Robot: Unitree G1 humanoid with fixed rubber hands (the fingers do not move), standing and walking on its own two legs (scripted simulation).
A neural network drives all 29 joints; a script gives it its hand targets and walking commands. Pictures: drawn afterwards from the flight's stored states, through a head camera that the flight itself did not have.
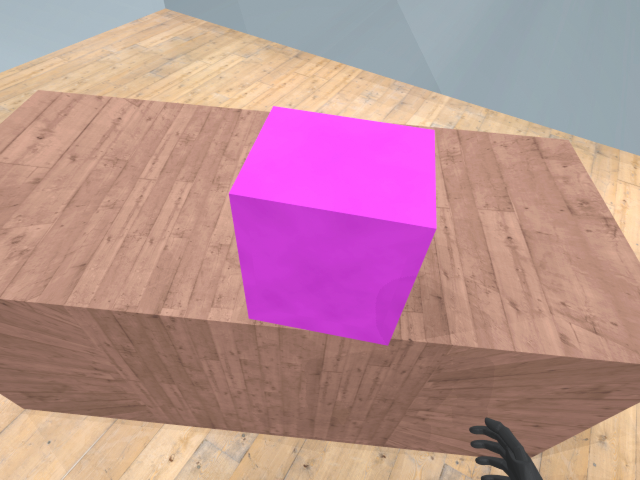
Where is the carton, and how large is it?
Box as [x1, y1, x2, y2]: [229, 106, 436, 345]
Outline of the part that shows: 273,106 229,192 249,318 387,345 436,228 434,130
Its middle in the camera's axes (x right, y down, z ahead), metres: +0.02 -0.02 +0.61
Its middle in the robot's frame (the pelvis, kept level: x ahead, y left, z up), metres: +0.46 -0.01 +0.03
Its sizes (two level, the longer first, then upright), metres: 0.236 0.197 0.281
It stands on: a pedestal, 0.65 m high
